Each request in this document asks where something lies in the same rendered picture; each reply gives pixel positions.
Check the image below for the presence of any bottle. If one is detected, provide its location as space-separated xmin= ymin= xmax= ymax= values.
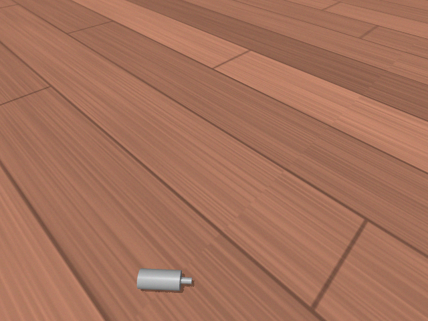
xmin=137 ymin=268 xmax=192 ymax=291

